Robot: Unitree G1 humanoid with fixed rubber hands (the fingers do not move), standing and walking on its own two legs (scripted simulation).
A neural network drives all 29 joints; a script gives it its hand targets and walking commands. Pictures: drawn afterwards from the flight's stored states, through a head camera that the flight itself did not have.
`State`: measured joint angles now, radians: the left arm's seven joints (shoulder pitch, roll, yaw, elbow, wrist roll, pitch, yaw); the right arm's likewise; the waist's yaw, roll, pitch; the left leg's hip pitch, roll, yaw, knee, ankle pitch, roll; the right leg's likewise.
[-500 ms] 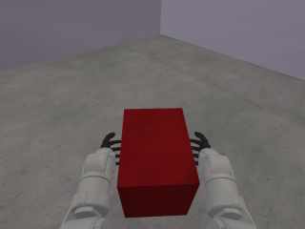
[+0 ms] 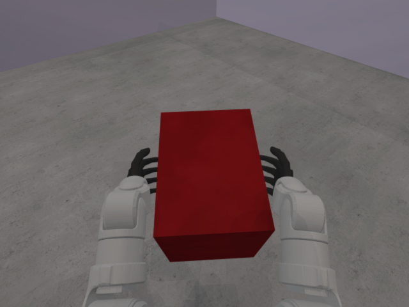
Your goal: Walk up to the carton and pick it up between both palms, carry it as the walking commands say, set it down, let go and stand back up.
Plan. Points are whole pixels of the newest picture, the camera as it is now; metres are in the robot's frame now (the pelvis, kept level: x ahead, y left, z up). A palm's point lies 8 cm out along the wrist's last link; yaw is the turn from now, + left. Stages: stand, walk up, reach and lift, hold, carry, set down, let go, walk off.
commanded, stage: carry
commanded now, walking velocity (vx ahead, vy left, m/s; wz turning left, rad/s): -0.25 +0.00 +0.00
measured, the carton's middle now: (208, 187) +0.35 +0.01 +0.05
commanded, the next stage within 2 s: none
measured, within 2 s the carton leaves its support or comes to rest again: neither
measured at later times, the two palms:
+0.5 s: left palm (109, 270) +0.16 +0.15 +0.09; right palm (294, 272) +0.17 -0.12 +0.10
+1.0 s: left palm out of the picture -0.01 +0.17 +0.10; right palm out of the picture +0.00 -0.10 +0.11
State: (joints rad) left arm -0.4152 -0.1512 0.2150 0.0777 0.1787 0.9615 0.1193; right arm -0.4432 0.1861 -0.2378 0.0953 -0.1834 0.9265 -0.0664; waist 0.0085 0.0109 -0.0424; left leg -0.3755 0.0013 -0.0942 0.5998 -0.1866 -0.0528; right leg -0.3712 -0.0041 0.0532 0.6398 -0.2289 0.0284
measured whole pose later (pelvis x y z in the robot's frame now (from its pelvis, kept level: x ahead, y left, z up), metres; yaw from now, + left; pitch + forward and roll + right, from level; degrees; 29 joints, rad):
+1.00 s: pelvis -0.28 +0.03 -0.01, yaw +0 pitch -1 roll -1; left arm -0.26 -0.15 0.15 -0.25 0.09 1.25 0.17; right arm -0.29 0.16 -0.10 -0.22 -0.07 1.22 -0.16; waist 0.01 -0.01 -0.07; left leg -0.47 0.04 -0.02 0.66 -0.17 -0.03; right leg -0.47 -0.02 0.00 0.89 -0.47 0.01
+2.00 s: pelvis -0.69 -0.01 -0.02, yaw +1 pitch -1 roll +3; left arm -0.21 -0.14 0.11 -0.32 0.08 1.24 0.16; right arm -0.22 0.14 -0.05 -0.32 -0.06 1.23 -0.18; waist 0.01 -0.02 -0.02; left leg -0.39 -0.01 0.01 0.75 -0.37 -0.04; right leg -0.60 -0.07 0.00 0.70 -0.14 0.00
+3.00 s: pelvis -1.09 -0.04 +0.00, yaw -1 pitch -1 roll +3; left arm -0.18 -0.14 0.09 -0.37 0.07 1.25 0.17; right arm -0.18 0.14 -0.03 -0.36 -0.05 1.23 -0.18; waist 0.00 0.02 0.00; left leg -0.56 0.03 0.00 1.07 -0.44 -0.06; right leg -0.42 -0.06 -0.01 0.72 -0.28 -0.01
